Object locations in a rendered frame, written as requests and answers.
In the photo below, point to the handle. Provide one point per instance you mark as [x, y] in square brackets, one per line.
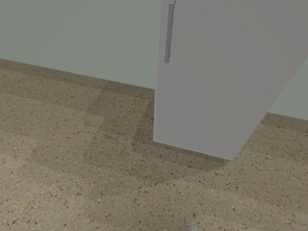
[169, 29]

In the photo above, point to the fridge door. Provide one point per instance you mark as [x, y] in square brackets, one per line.
[229, 61]

